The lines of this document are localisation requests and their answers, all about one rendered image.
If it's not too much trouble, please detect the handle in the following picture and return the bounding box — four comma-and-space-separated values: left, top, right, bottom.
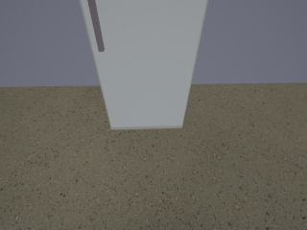
87, 0, 105, 52

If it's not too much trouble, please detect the fridge door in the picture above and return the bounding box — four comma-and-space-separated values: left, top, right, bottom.
81, 0, 207, 127

